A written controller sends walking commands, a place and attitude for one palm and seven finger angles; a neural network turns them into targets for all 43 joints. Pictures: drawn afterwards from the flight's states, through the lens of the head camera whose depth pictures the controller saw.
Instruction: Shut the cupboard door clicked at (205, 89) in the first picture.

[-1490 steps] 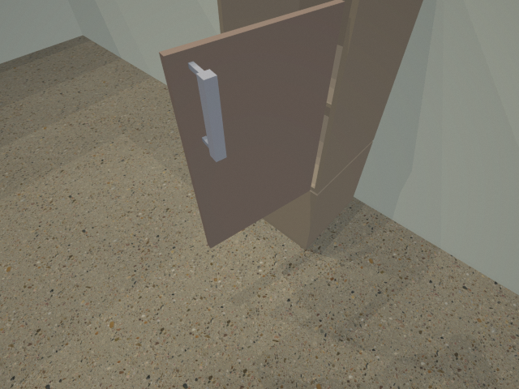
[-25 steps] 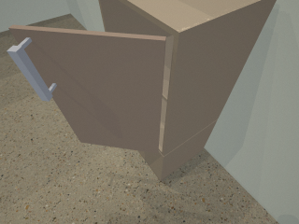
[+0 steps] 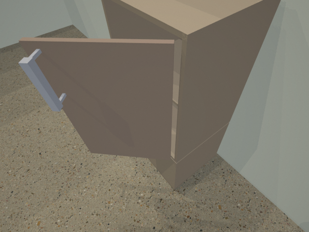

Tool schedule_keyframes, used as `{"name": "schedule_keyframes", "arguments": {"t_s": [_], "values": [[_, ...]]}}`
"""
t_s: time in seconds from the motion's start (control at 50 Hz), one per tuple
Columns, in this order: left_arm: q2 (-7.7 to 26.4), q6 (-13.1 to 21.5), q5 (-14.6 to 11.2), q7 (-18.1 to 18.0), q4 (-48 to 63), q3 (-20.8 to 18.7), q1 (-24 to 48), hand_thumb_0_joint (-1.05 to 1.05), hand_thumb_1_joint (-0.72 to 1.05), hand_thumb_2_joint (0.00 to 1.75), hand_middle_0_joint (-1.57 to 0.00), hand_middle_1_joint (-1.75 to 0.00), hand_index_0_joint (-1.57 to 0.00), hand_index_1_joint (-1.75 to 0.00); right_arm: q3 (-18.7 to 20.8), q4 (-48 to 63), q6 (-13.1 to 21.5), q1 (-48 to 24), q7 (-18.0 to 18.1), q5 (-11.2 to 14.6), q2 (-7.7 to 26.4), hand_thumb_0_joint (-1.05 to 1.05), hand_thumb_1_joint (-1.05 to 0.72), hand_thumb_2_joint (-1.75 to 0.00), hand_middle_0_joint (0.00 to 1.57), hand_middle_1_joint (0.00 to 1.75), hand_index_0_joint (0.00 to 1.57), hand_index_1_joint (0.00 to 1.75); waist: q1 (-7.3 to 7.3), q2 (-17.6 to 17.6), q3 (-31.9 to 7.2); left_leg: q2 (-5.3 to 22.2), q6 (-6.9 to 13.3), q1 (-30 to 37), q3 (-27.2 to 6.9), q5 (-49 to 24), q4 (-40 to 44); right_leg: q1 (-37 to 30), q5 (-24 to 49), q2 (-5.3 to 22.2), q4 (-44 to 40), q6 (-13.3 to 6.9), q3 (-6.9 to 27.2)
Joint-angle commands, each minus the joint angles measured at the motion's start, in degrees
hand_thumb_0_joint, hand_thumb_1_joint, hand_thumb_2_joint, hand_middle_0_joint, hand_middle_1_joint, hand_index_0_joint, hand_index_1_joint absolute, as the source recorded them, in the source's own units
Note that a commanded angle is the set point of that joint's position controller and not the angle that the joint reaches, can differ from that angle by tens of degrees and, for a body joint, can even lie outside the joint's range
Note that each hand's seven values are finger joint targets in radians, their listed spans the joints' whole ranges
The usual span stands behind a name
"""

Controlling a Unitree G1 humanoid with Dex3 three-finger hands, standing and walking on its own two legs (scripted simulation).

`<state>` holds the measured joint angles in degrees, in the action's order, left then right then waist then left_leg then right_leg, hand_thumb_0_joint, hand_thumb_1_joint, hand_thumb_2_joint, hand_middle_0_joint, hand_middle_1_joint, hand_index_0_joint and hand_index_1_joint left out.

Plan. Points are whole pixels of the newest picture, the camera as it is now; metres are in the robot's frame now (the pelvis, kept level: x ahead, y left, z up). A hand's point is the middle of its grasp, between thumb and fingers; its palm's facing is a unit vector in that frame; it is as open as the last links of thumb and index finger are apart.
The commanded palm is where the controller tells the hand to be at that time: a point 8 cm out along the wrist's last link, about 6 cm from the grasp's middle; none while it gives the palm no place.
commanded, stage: look again from close up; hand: left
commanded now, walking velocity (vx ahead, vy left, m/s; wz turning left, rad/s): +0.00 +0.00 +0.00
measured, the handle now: (47, 82) +0.47 +0.33 +0.14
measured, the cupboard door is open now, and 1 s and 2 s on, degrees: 45 45 45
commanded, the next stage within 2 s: shuffle to correct the standing spot in 0.54 s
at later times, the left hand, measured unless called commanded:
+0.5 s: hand out of the picture +0.07 +0.18 -0.16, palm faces +0.00 -0.96 -0.28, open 7.4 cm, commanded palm none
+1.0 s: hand out of the picture +0.05 +0.18 -0.17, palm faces +0.00 -0.97 -0.26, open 7.4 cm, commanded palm none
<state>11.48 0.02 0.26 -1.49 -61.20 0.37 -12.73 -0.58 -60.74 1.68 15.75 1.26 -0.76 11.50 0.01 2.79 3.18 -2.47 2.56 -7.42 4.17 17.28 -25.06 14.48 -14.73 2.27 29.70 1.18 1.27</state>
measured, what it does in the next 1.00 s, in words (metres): stands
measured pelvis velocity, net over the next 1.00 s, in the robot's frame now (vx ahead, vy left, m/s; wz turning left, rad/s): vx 0.01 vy -0.02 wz -0.03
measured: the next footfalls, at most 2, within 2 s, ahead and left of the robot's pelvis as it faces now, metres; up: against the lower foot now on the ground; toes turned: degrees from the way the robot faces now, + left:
right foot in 1.84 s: -0.02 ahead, -0.04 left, +0.00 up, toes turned -11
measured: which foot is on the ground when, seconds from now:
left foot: down 0.00-1.00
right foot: down 0.00-1.00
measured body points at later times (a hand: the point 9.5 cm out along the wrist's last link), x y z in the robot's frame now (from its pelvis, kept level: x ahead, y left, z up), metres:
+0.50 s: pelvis +0.01 -0.03 +0.00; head +0.03 -0.04 +0.45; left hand +0.07 +0.23 -0.14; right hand +0.07 -0.29 -0.15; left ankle -0.04 +0.09 -0.74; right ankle +0.01 -0.13 -0.74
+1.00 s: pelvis +0.01 -0.02 +0.00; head +0.03 -0.03 +0.45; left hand +0.05 +0.23 -0.15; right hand +0.03 -0.27 -0.15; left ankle -0.04 +0.09 -0.74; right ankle +0.01 -0.13 -0.74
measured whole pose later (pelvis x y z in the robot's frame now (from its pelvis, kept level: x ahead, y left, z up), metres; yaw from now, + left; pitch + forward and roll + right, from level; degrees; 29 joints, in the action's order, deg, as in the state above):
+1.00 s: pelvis +0.01 -0.02 +0.00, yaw -2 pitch +1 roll +1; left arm 12.0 -0.8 0.7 -1.6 -60.6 -0.4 -11.6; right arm 0.6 -60.7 -0.3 13.6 1.3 -1.0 13.0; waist -1.3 0.2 1.9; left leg 0.3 0.2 -7.3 5.1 17.5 -24.0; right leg 14.7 -14.0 -0.6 27.9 -0.9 1.8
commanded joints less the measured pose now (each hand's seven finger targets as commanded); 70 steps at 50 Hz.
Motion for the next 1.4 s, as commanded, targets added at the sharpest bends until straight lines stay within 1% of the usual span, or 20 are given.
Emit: {"name": "schedule_keyframes", "arguments": {"t_s": [0.0, 0.14, 0.18, 0.34, 0.48, 0.62, 0.66, 0.72, 0.78, 0.86, 0.94, 0.98, 1.18, 1.22, 1.24, 1.3, 1.32, 1.34, 1.36, 1.38], "values": [[8.6, 1.4, 0.3, -0.3, 2.3, -1.5, 0.0, 0.0, 0.9, 0.9, -0.2, -0.3, -0.2, -0.3, 1.6, 2.1, 1.0, 0.9, 0.5, 0.0, 8.0, 0.0, -0.9, -0.9, 0.2, 0.3, 0.2, 0.3, 0.12, -3.6, -1.8, 8.2, 0.4, -1.9, -7.0, -13.4, 5.6, -3.1, 11.3, 3.5, -2.9, -3.9, 3.6], [9.8, 1.4, 0.4, -0.2, 1.7, -1.6, 1.2, 0.0, 0.9, 0.9, -0.2, -0.3, -0.2, -0.3, 1.5, 1.3, 1.0, -1.6, 0.6, -0.1, 9.3, 0.0, -0.9, -0.9, 0.2, 0.3, 0.2, 0.3, 0.0, -2.1, -3.1, 8.5, 0.1, -0.3, -6.8, -15.5, 5.8, -4.2, 13.3, 3.9, -3.2, -3.9, 3.8], [10.2, 1.5, 0.4, -0.1, 1.5, -1.6, 1.6, 0.0, 0.9, 0.9, -0.2, -0.3, -0.2, -0.3, 1.6, 1.2, 0.9, -2.4, 0.5, -0.1, 9.3, 0.0, -0.9, -0.9, 0.2, 0.3, 0.2, 0.3, -0.05, -3.1, -2.6, 8.6, 0.0, -0.2, -6.6, -15.3, 5.8, -4.1, 14.4, 4.0, -3.7, -3.9, 3.8], [11.6, 1.7, 0.4, 0.0, 1.6, -1.8, 3.3, 0.0, 0.9, 0.9, -0.2, -0.3, -0.2, -0.3, 1.6, 0.7, 0.8, -4.0, 0.4, -0.1, 10.7, 0.0, -0.9, -0.9, 0.2, 0.3, 0.2, 0.3, 0.08, -3.0, -4.1, 8.6, -0.7, 0.5, -6.6, -15.2, 5.8, -5.7, 17.3, 4.6, -4.9, -4.2, 4.5], [12.2, 1.7, 0.4, 0.2, 1.6, -1.8, 3.8, 0.0, 0.9, 0.9, -0.2, -0.3, -0.2, -0.3, 1.3, 0.1, 0.5, -4.9, 0.3, -0.1, 10.6, 0.0, -0.9, -0.9, 0.2, 0.3, 0.2, 0.3, -0.2, -3.0, -3.2, 8.7, -1.0, -0.1, -6.4, -12.4, 6.7, -5.7, 15.6, 4.6, -6.6, -4.2, 4.7], [13.0, 2.1, 0.3, 0.2, 1.6, -1.9, 4.1, 0.0, 0.9, 0.9, -0.2, -0.3, -0.2, -0.3, 1.4, -0.4, 0.6, -4.7, 0.2, 0.0, 11.1, 0.0, -0.9, -0.9, 0.2, 0.3, 0.2, 0.3, -0.17, -3.4, -5.3, 8.8, -1.3, 0.4, -6.2, -14.2, 6.2, -7.7, 19.0, 5.0, -6.8, -4.4, 4.7], [15.0, 2.4, 0.3, 0.2, 2.1, -2.5, 4.8, 0.0, 0.9, 0.9, -0.2, -0.3, -0.2, -0.3, 1.9, -0.2, 0.6, -4.8, 0.3, 0.0, 13.0, 0.0, -0.9, -0.9, 0.2, 0.3, 0.2, 0.3, -0.29, -3.5, -5.9, 8.6, -1.4, 0.7, -5.7, -13.9, 5.6, -8.2, 21.7, 5.8, -6.9, -5.2, 6.1], [14.1, 2.1, 0.4, -0.2, 2.1, -2.6, 3.4, 0.0, 0.9, 0.9, -0.2, -0.3, -0.2, -0.3, 1.8, 0.1, -0.1, -3.3, 0.3, -0.1, 10.7, 0.0, -0.9, -0.9, 0.2, 0.3, 0.2, 0.3, -0.54, -4.3, -6.2, 8.0, -2.2, -0.6, -4.0, -11.9, 4.0, -9.3, 25.1, 7.5, -6.9, -5.9, 8.4], [11.4, 1.2, 0.5, -0.5, 1.7, -2.2, 0.9, 0.0, 0.9, 0.9, -0.2, -0.3, -0.2, -0.3, 1.2, 0.2, -1.1, -0.9, 0.3, -0.2, 6.7, 0.0, -0.9, -0.9, 0.2, 0.3, 0.2, 0.3, -0.66, -6.6, -5.1, 7.0, -3.3, -2.5, -2.2, -6.7, 3.2, -8.9, 23.1, 9.3, -8.2, -6.8, 11.0], [11.8, 0.7, 0.6, -0.7, 2.5, -2.6, 0.4, 0.0, 0.9, 0.9, -0.2, -0.3, -0.2, -0.3, 1.6, 1.0, -1.7, 1.4, 0.2, -0.2, 6.4, 0.0, -0.9, -0.9, 0.2, 0.3, 0.2, 0.3, -0.43, -7.2, -4.0, 6.6, -3.7, -3.2, -1.6, -3.5, 2.4, -6.1, 19.8, 10.8, -8.8, -8.1, 13.9], [11.1, 0.1, 0.8, -0.7, 4.0, -3.1, 1.0, 0.0, 0.9, 0.9, -0.2, -0.3, -0.2, -0.3, 2.0, 1.7, -1.6, 3.6, 0.1, -0.4, 6.3, 0.0, -0.9, -0.9, 0.2, 0.3, 0.2, 0.3, -0.25, -4.3, -3.5, 7.5, -3.0, -1.6, -1.9, -6.4, 3.4, -2.2, 14.4, 8.3, -6.3, -7.3, 12.3], [10.1, -0.3, 0.8, -0.8, 4.5, -3.3, 0.8, 0.0, 0.9, 0.9, -0.2, -0.3, -0.2, -0.3, 2.2, 2.3, -1.6, 3.5, 0.1, -0.5, 6.3, 0.0, -0.9, -0.9, 0.2, 0.3, 0.2, 0.3, -0.68, -2.6, -2.7, 8.6, -2.2, -1.9, -2.3, -8.6, 3.7, -0.9, 12.0, 6.6, -4.3, -6.4, 9.8], [7.5, -1.2, 1.1, -1.5, 6.6, -4.2, -2.1, 0.0, 0.9, 0.9, -0.2, -0.3, -0.2, -0.3, 3.6, 6.5, -2.7, 4.2, 0.1, -0.8, 6.2, 0.0, -0.9, -0.9, 0.2, 0.3, 0.2, 0.3, -1.55, 0.1, -2.7, 10.1, 1.6, -6.6, -5.6, -15.1, -0.2, 2.0, 7.6, 4.2, 6.6, -5.7, 4.7], [7.4, -1.2, 1.2, -1.8, 6.8, -4.3, -3.2, 0.0, 0.9, 0.9, -0.2, -0.3, -0.2, -0.3, 3.8, 7.3, -2.9, 3.8, 0.0, -0.8, 5.9, 0.0, -0.9, -0.9, 0.2, 0.3, 0.2, 0.3, -1.92, -1.7, -2.5, 9.5, 1.7, -7.9, -5.5, -13.8, -2.3, 2.3, 7.4, 5.0, 6.8, -6.1, 5.9], [7.6, -1.1, 1.2, -1.9, 6.8, -4.5, -3.8, 0.0, 0.9, 0.9, -0.2, -0.3, -0.2, -0.3, 3.9, 7.7, -3.0, 3.7, -0.1, -0.8, 5.6, 0.0, -0.9, -0.9, 0.2, 0.3, 0.2, 0.3, -2.03, -3.7, -3.2, 8.4, 1.1, -8.4, -4.4, -12.1, -4.4, 2.2, 8.2, 6.6, 5.7, -6.7, 8.0], [10.9, -1.0, 1.4, -2.4, 7.0, -5.5, -5.0, 0.0, 0.9, 0.9, -0.2, -0.3, -0.2, -0.3, 3.9, 8.8, -3.4, 3.9, -0.4, -0.6, 3.2, 0.0, -0.9, -0.9, 0.2, 0.3, 0.2, 0.3, -1.58, -13.2, -3.1, 2.8, -1.8, -12.7, -1.0, -0.7, -12.0, 1.0, 10.3, 15.1, -1.1, -10.4, 18.5], [11.8, -1.0, 1.5, -2.6, 7.4, -5.9, -4.6, 0.0, 0.9, 0.9, -0.2, -0.3, -0.2, -0.3, 3.8, 8.7, -3.3, 4.4, -0.4, -0.5, 2.3, 0.0, -0.9, -0.9, 0.2, 0.3, 0.2, 0.3, -1.13, -16.2, -3.3, 2.1, -2.4, -12.1, -0.6, 4.2, -11.9, 2.2, 10.4, 17.6, -2.7, -11.5, 21.2], [12.1, -1.2, 1.6, -2.6, 8.0, -6.1, -3.0, 0.0, 0.9, 0.9, -0.2, -0.3, -0.2, -0.3, 3.9, 8.2, -3.1, 5.4, -0.5, -0.5, 2.1, 0.0, -0.9, -0.9, 0.2, 0.3, 0.2, 0.3, -0.27, -16.8, -2.4, 2.5, -2.4, -8.5, -1.2, 5.4, -8.3, 6.2, 9.8, 17.2, -2.4, -11.0, 20.3], [11.1, -1.5, 1.5, -2.4, 9.0, -6.0, -0.6, 0.0, 0.9, 0.9, -0.2, -0.3, -0.2, -0.3, 3.8, 7.3, -2.7, 7.9, -0.6, -0.4, 2.0, 0.0, -0.9, -0.9, 0.2, 0.3, 0.2, 0.3, 1.37, -13.5, -2.6, 3.2, -2.0, -3.2, -2.0, 2.3, -2.3, 9.9, 8.3, 13.8, 1.1, -9.0, 15.8], [8.4, -2.0, 1.4, -2.1, 10.2, -5.6, 1.2, 0.0, 0.9, 0.9, -0.2, -0.3, -0.2, -0.3, 4.2, 6.6, -2.3, 9.3, -0.6, -0.8, 3.8, 0.0, -0.9, -0.9, 0.2, 0.3, 0.2, 0.3, 2.14, -1.7, -2.2, 8.0, -0.2, 1.2, -7.1, -5.5, 2.9, 14.4, 3.6, 6.8, 10.0, -6.0, 8.0]]}}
